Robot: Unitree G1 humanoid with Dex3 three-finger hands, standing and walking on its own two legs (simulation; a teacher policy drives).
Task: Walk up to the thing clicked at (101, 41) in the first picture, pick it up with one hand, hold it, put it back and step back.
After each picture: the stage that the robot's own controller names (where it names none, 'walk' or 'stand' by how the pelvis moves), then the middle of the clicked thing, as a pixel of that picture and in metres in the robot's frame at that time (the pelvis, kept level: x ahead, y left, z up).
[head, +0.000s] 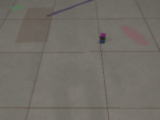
stand; (102, 38) +1.49 -0.15 -0.72
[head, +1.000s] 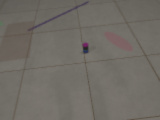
walk; (85, 48) +1.37 +0.13 -0.70
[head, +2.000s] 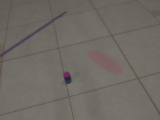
walk; (67, 77) +0.89 +0.30 -0.72
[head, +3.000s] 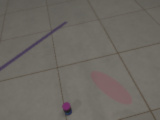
walk; (67, 108) +0.57 +0.24 -0.71
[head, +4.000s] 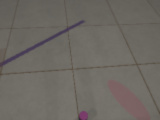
walk; (83, 118) +0.47 -0.01 -0.69
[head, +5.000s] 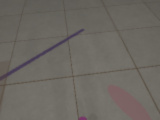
stand; out of the picture +0.49 +0.07 -0.71
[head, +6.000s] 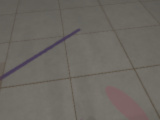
stand; out of the picture +0.45 +0.06 -0.73
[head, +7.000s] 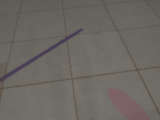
stand; out of the picture +0.43 +0.06 -0.73
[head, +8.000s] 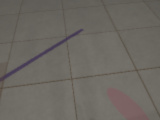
stand; out of the picture +0.43 +0.06 -0.73
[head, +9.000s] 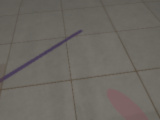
stand; out of the picture +0.43 +0.06 -0.73
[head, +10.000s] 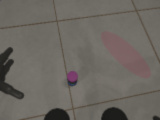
go down; (72, 78) +0.49 +0.05 -0.50
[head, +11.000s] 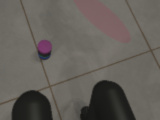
go down; (44, 50) +0.54 +0.10 -0.35
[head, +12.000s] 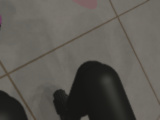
close in; out of the picture +0.53 +0.15 -0.26
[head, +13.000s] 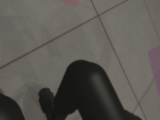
close; out of the picture +0.53 +0.17 -0.29
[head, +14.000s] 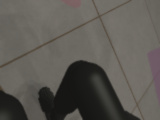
close; out of the picture +0.52 +0.17 -0.30
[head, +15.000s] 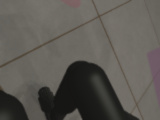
close; out of the picture +0.53 +0.17 -0.30
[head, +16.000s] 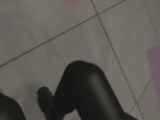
close; out of the picture +0.52 +0.17 -0.30
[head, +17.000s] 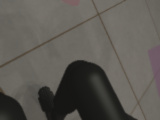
close; out of the picture +0.53 +0.17 -0.29
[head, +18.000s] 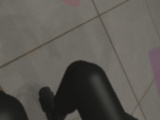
close; out of the picture +0.53 +0.16 -0.29
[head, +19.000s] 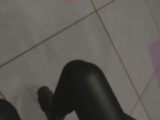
close in; out of the picture +0.53 +0.17 -0.28
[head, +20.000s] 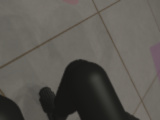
close in; out of the picture +0.53 +0.17 -0.28
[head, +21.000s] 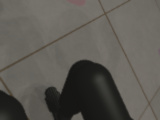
lift; out of the picture +0.53 +0.16 -0.27
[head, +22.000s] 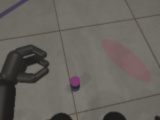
lift; (75, 84) +0.51 +0.06 -0.52
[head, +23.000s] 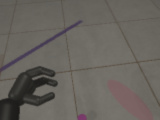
go down; out of the picture +0.45 +0.04 -0.68
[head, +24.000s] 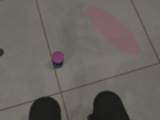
hold; (57, 60) +0.52 +0.07 -0.43
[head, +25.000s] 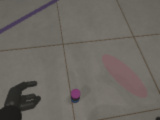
hold; (75, 96) +0.49 +0.04 -0.58
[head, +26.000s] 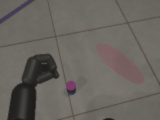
crouch; (71, 88) +0.51 +0.06 -0.57
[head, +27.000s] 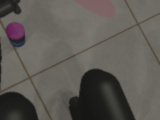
hold; (16, 35) +0.54 +0.11 -0.28
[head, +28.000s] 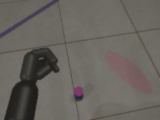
hold; (78, 94) +0.50 +0.05 -0.57
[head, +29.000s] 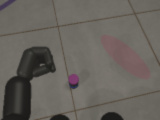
crouch; (73, 81) +0.50 +0.05 -0.53
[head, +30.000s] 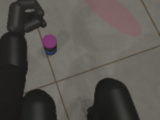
lower; (50, 45) +0.55 +0.07 -0.33
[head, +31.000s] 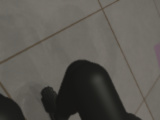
lower; out of the picture +0.54 +0.16 -0.27
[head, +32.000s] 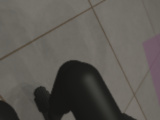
lower; out of the picture +0.54 +0.17 -0.29
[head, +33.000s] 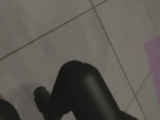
lower; out of the picture +0.54 +0.17 -0.29
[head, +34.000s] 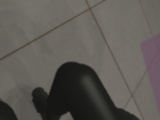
withdraw; out of the picture +0.54 +0.17 -0.30
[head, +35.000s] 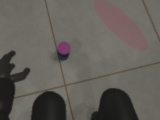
stand; (63, 51) +0.55 +0.08 -0.38
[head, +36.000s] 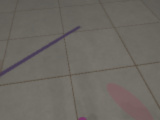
stand; out of the picture +0.47 +0.03 -0.66
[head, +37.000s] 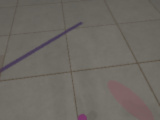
stand; out of the picture +0.47 +0.03 -0.66
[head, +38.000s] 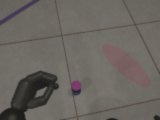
hold; (76, 88) +0.51 +0.04 -0.55
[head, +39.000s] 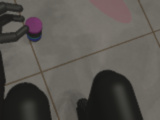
lower; (34, 30) +0.56 +0.11 -0.27
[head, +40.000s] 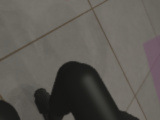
lower; out of the picture +0.54 +0.15 -0.28
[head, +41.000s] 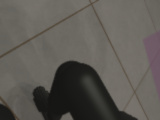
lower; out of the picture +0.54 +0.17 -0.29
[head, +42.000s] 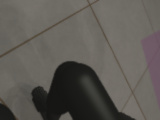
withdraw; out of the picture +0.54 +0.17 -0.30
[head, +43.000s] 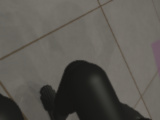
stand; out of the picture +0.55 +0.17 -0.28
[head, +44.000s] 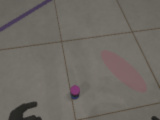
stand; (75, 92) +0.51 +0.04 -0.58
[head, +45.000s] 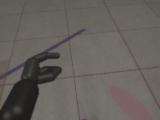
crouch; out of the picture +0.47 +0.03 -0.68
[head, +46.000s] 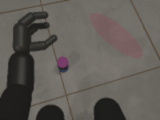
lower; (62, 65) +0.53 +0.05 -0.47
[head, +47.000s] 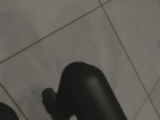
lower; out of the picture +0.56 +0.16 -0.27
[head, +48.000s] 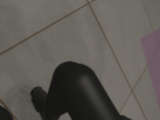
lower; out of the picture +0.55 +0.17 -0.30
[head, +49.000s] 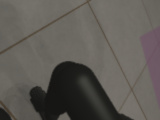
lower; out of the picture +0.55 +0.17 -0.30
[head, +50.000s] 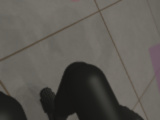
withdraw; out of the picture +0.55 +0.17 -0.28
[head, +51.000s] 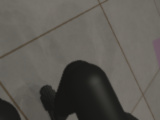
stand; out of the picture +0.55 +0.17 -0.28
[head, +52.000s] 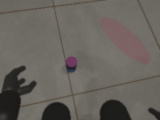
stand; (71, 64) +0.55 +0.05 -0.46
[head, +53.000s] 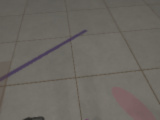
stand; out of the picture +0.47 +0.01 -0.67
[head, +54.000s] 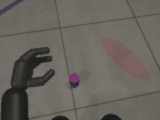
lower; (74, 80) +0.53 +0.05 -0.54
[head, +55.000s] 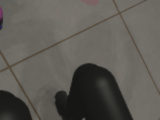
stand; out of the picture +0.57 +0.14 -0.27
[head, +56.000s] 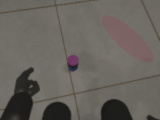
stand; (73, 63) +0.55 +0.05 -0.46
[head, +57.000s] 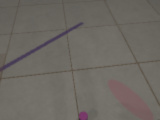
stand; (83, 118) +0.49 +0.02 -0.66
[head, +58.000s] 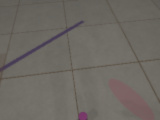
stand; (82, 119) +0.48 +0.03 -0.66
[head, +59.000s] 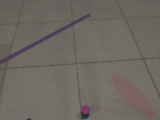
stand; (85, 112) +0.49 +0.03 -0.68
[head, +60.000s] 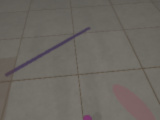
stand; out of the picture +0.49 +0.03 -0.73
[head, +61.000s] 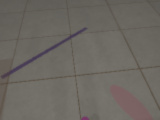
stand; out of the picture +0.48 +0.04 -0.73
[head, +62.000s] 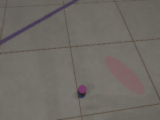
walk; (81, 91) +0.58 -0.01 -0.70
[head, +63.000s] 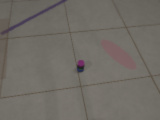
walk; (80, 66) +0.87 +0.06 -0.71
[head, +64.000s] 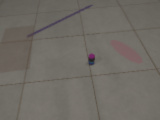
stand; (91, 59) +1.16 +0.04 -0.71
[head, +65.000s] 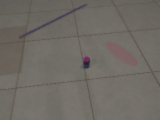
stand; (86, 62) +1.09 +0.04 -0.72
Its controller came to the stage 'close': yes
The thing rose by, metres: 0.01
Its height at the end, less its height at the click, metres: +0.00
